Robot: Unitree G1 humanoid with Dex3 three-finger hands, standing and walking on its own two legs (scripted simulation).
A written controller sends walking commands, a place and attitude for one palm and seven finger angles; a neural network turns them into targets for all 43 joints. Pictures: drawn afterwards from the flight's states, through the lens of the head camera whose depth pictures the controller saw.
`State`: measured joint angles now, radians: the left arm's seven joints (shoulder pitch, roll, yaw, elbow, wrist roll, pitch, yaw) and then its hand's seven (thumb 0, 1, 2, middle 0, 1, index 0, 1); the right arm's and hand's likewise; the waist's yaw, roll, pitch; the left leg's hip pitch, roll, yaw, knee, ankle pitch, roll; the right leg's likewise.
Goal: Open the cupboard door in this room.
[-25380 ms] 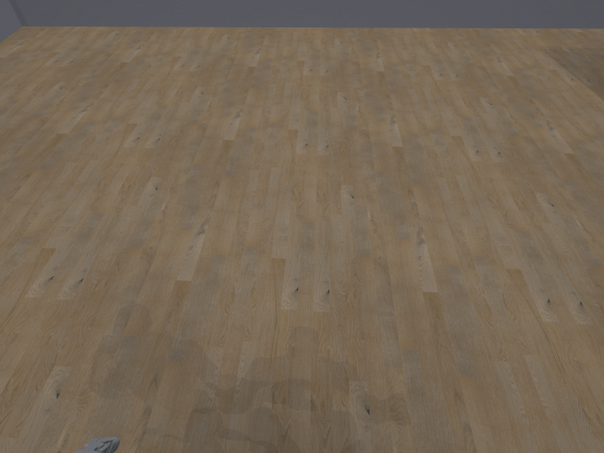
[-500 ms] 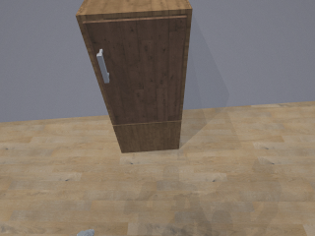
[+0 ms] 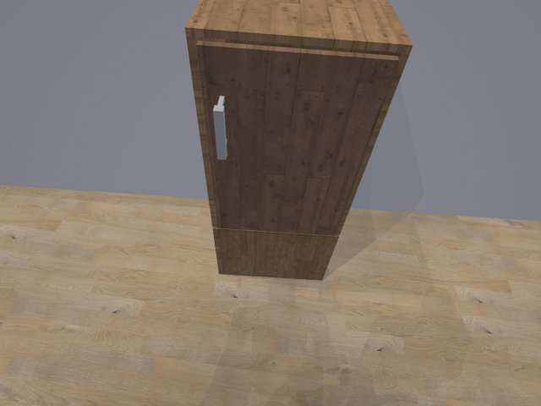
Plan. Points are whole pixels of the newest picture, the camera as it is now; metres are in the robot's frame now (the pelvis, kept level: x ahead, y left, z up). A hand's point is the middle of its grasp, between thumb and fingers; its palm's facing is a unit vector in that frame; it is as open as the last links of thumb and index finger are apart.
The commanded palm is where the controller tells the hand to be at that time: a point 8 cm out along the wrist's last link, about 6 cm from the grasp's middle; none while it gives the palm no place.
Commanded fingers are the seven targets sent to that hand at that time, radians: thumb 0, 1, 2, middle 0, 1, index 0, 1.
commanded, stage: take the last steps up to it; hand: left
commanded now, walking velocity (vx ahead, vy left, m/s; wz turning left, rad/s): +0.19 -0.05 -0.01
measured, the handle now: (221, 128) +0.65 +0.17 +0.02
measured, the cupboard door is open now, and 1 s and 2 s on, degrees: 0 0 0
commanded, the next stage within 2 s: come to a stop and stand still in 0.12 s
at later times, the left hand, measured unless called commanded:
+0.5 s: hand (196, 363) +0.21 +0.15 -0.16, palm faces +0.02 -0.97 -0.23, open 7.3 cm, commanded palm none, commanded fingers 0.00 0.90 0.90 -0.20 -0.30 -0.20 -0.30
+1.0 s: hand out of the picture +0.09 +0.23 -0.17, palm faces +0.04 -0.97 -0.23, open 7.4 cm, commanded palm none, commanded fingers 0.00 0.90 0.90 -0.20 -0.30 -0.20 -0.30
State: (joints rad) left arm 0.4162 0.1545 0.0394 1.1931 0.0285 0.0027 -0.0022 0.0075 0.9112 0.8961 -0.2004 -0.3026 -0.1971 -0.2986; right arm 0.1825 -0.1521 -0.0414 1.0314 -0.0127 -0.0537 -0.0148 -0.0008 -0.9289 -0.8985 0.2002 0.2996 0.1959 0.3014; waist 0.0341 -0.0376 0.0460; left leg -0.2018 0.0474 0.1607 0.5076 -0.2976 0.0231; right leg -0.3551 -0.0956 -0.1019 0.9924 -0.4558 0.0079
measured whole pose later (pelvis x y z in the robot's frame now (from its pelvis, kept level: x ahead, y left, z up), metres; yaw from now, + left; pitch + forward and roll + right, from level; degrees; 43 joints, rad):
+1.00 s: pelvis +0.09 +0.03 +0.01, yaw +0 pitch +0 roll +0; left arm 0.26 0.21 0.04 1.11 0.02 0.04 0.03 0.00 0.91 0.90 -0.20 -0.30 -0.20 -0.30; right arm 0.18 -0.15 -0.03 1.05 -0.01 -0.01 -0.04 0.00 -0.93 -0.90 0.20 0.30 0.20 0.30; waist 0.02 -0.04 0.05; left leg -0.18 -0.03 0.10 0.37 -0.20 0.06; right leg -0.25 -0.06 -0.01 0.73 -0.45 0.05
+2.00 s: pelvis +0.09 -0.02 +0.01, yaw +0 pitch -1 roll +1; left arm 0.32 0.11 0.00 1.14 0.01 -0.02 0.05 0.00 0.91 0.90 -0.20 -0.30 -0.20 -0.30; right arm 0.26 -0.13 -0.01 1.15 0.00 0.00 -0.04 0.01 -0.92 -0.90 0.20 0.30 0.19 0.30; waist 0.00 -0.01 0.04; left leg -0.18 0.04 0.08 0.41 -0.21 -0.02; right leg -0.08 0.02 -0.05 0.41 -0.31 -0.04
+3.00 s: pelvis +0.09 +0.03 +0.00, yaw -2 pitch +0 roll +0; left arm 0.34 0.18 0.01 0.92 -0.01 0.06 0.05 0.01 0.91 0.90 -0.20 -0.30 -0.20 -0.30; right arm 0.29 -0.17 0.02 1.03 0.01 -0.02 -0.02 0.01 -0.91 -0.90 0.20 0.30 0.20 0.30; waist -0.01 -0.01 0.02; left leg -0.26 -0.02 0.09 0.52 -0.27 0.05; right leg -0.16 -0.03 0.00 0.49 -0.33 0.03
